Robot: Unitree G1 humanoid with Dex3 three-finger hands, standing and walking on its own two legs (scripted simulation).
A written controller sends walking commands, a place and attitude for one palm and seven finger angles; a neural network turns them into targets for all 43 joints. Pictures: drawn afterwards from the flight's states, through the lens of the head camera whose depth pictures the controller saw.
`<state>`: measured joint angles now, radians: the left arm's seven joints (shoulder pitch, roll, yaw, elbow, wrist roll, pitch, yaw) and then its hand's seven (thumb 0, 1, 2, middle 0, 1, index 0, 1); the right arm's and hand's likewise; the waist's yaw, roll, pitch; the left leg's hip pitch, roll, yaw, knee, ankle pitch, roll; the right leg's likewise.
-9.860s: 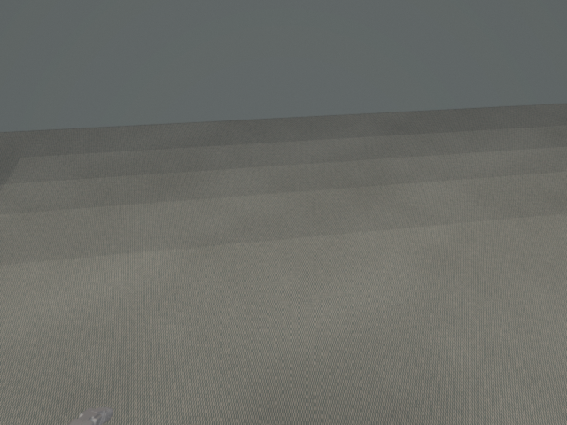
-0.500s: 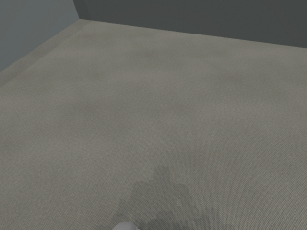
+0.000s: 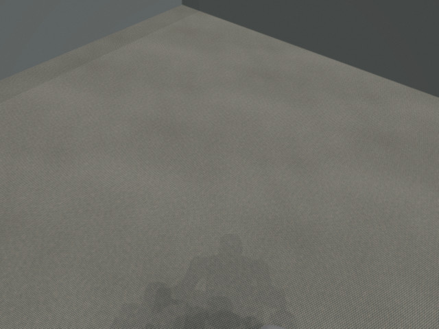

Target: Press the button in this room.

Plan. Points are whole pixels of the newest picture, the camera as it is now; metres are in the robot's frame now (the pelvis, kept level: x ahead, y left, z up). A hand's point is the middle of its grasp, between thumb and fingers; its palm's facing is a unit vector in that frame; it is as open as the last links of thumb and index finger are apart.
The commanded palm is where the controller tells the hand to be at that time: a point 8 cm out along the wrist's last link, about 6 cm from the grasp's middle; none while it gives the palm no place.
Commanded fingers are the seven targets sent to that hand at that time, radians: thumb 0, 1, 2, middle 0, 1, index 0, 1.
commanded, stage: turn or walk to find it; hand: left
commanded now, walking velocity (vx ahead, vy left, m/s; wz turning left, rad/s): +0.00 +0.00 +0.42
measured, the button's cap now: out of the picture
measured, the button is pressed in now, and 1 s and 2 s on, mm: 0 0 0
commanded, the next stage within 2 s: none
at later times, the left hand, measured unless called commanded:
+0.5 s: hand out of the picture -0.01 +0.16 -0.16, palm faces +0.25 -0.94 -0.24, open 7.3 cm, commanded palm none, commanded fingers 0.00 0.90 0.90 -0.20 -0.30 -0.20 -0.30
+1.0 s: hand out of the picture -0.04 +0.19 -0.16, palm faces +0.44 -0.85 -0.29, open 7.3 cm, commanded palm none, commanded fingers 0.00 0.90 0.90 -0.20 -0.30 -0.20 -0.30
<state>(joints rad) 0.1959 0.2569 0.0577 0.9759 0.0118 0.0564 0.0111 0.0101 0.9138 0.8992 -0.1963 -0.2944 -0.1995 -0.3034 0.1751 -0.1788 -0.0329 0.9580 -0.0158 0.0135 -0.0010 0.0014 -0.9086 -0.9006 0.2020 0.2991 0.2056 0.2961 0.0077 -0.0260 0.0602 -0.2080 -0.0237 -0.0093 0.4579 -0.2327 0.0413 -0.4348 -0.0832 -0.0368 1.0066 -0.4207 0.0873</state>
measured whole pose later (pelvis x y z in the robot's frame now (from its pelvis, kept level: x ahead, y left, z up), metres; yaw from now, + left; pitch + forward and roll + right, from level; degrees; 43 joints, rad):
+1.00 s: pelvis -0.05 -0.04 -0.01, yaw +26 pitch -1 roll +1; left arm 0.15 0.21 0.04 0.92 0.01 0.01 0.01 0.01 0.91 0.90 -0.20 -0.29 -0.20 -0.30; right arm 0.19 -0.22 -0.06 0.95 -0.02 0.04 0.01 0.00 -0.91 -0.90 0.20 0.30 0.21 0.30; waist -0.02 0.04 0.06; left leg -0.30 -0.03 -0.08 0.60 -0.29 -0.02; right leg -0.28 -0.04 -0.07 0.59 -0.27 0.03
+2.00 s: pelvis -0.07 -0.07 -0.01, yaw +53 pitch -1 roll +1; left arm 0.17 0.16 0.02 0.91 0.02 0.01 0.02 0.01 0.91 0.90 -0.20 -0.29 -0.20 -0.30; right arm 0.22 -0.25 -0.09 0.98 -0.02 0.07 0.02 0.00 -0.91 -0.90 0.20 0.30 0.20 0.30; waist -0.03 0.05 0.06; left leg -0.47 -0.03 -0.06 1.08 -0.42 -0.02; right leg -0.23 -0.06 -0.12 0.55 -0.30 -0.02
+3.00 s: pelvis -0.10 -0.12 +0.00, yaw +79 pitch -1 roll +2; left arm 0.21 0.18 0.03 0.94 0.03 0.01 0.01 0.01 0.91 0.90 -0.20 -0.30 -0.21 -0.30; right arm 0.22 -0.25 -0.08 1.00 -0.01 0.08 0.02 0.00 -0.91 -0.90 0.20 0.30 0.20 0.30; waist 0.00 0.00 0.08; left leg -0.37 0.04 0.02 0.92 -0.45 -0.05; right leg -0.24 -0.13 -0.22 0.53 -0.26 -0.02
